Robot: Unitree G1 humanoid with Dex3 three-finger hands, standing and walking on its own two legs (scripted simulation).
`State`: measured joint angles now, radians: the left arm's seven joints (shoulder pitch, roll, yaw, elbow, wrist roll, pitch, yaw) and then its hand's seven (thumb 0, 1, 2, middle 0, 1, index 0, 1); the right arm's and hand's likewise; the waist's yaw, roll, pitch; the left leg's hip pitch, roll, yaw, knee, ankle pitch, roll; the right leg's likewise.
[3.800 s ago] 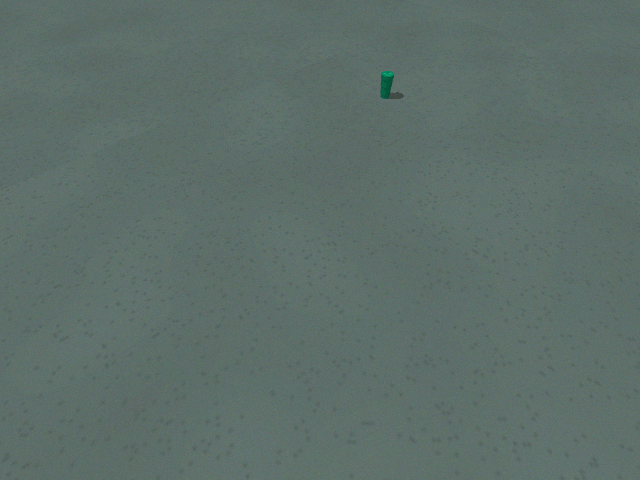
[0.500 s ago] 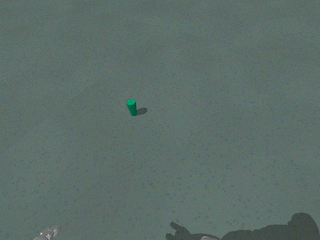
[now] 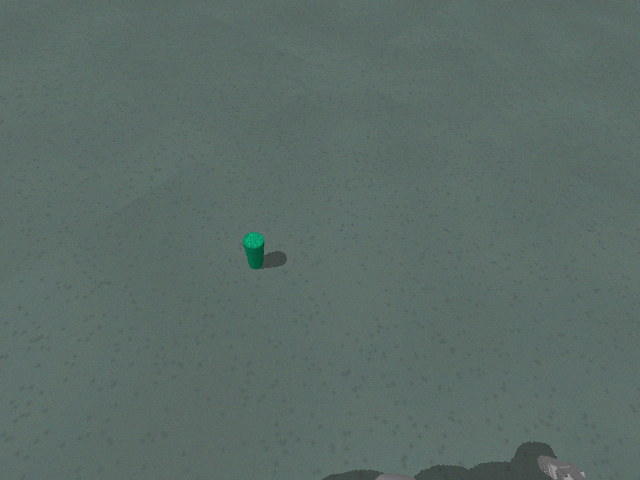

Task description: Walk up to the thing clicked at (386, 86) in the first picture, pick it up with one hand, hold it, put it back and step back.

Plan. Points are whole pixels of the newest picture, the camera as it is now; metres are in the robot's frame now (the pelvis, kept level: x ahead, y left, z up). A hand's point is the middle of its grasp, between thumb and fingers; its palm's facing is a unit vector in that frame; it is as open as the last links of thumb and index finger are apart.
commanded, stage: walk up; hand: left
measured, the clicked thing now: (254, 252) +0.94 +0.23 -0.69
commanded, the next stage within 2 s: none
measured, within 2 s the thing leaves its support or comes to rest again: neither
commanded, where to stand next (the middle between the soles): +0.58 +0.02 m, yaw -3 degrees
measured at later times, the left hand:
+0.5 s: hand (167, 378) +0.27 +0.23 -0.11, palm faces -0.03 -0.91 -0.42, open 7.4 cm
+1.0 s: hand (164, 290) +0.43 +0.29 -0.14, palm faces -0.10 -0.93 -0.34, open 7.4 cm
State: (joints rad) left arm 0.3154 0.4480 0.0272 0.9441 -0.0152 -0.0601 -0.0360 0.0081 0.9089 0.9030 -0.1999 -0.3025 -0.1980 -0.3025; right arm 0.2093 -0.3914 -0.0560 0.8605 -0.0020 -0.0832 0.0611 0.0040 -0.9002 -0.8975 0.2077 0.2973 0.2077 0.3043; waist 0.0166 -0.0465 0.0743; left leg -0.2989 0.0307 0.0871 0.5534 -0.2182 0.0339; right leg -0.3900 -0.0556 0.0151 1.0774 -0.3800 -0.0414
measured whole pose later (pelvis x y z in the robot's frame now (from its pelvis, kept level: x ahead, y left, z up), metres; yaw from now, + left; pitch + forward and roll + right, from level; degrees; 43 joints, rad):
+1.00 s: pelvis +0.37 +0.02 +0.00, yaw -2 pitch -2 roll +1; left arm 0.28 0.43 0.03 0.92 0.00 -0.05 -0.05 0.01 0.91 0.90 -0.20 -0.30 -0.20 -0.30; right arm 0.30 -0.40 -0.04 0.85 -0.01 -0.08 0.05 0.00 -0.90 -0.90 0.21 0.30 0.21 0.30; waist -0.01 -0.05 0.08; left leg -0.20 0.02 0.11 0.50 -0.27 0.03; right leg -0.49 -0.08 -0.01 0.89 -0.33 -0.01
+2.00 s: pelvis +0.50 +0.03 +0.01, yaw -2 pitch -2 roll -1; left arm 0.10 0.36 -0.01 1.16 -0.01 -0.01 -0.01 0.00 0.91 0.90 -0.20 -0.30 -0.20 -0.30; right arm 0.00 -0.36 0.01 1.11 0.01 -0.01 0.01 0.00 -0.90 -0.90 0.21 0.30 0.21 0.30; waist 0.03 0.02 0.07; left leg -0.25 0.05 0.01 0.46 -0.17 -0.02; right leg -0.20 -0.05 -0.03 0.44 -0.21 0.04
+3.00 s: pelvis +0.52 +0.03 +0.02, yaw -2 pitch -1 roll +0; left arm 0.11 0.35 0.01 1.16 0.01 -0.01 -0.01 0.00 0.91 0.90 -0.20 -0.30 -0.20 -0.30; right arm 0.08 -0.35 -0.01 1.15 -0.01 -0.01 0.01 0.00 -0.90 -0.90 0.21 0.30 0.21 0.30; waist 0.00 0.00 0.04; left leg -0.18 0.04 0.01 0.35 -0.15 -0.03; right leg -0.13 -0.05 -0.04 0.33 -0.18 0.04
